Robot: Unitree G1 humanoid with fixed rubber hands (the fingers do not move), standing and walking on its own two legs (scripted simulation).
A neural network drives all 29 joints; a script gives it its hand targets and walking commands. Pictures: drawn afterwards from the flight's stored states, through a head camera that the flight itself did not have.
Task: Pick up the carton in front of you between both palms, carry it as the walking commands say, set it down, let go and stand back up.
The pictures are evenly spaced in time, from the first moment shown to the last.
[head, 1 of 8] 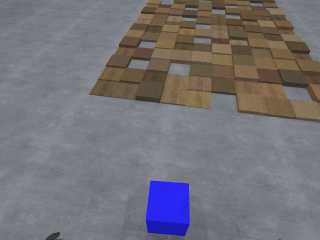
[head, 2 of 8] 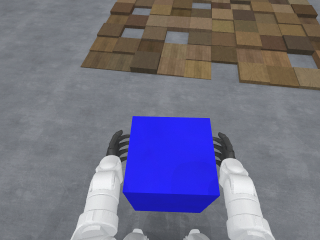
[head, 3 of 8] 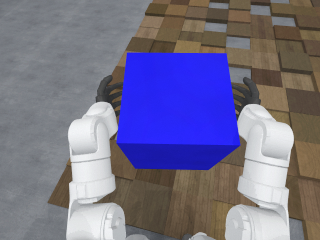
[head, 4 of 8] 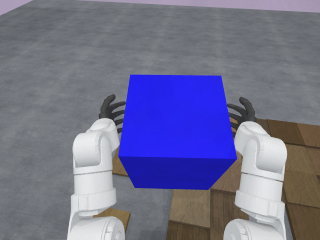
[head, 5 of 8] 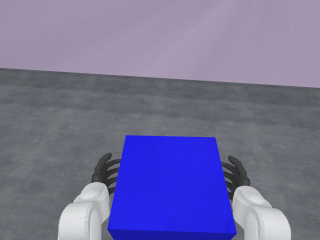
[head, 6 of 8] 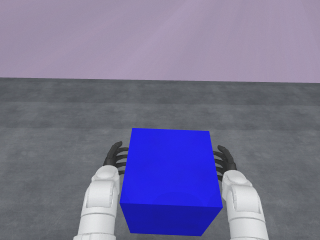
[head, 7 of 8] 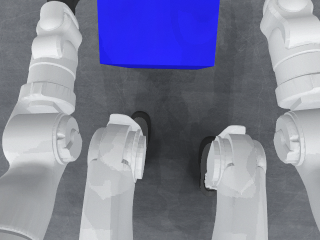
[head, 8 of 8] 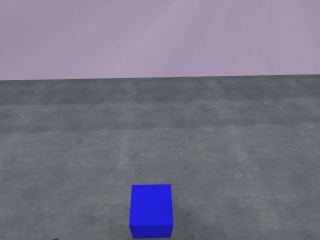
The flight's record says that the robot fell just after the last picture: no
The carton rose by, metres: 0.78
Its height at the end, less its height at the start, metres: +0.00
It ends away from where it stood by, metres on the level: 6.63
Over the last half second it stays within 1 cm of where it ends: yes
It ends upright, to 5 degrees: yes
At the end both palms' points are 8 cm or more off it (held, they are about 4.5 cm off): yes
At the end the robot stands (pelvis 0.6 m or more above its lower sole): yes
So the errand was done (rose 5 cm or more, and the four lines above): yes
